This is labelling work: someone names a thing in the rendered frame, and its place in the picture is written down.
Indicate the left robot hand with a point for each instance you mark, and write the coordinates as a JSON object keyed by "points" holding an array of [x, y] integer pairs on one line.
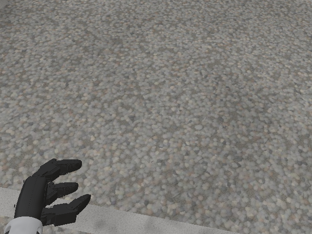
{"points": [[39, 191]]}

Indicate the left robot forearm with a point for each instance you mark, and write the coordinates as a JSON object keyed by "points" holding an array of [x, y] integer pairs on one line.
{"points": [[24, 225]]}

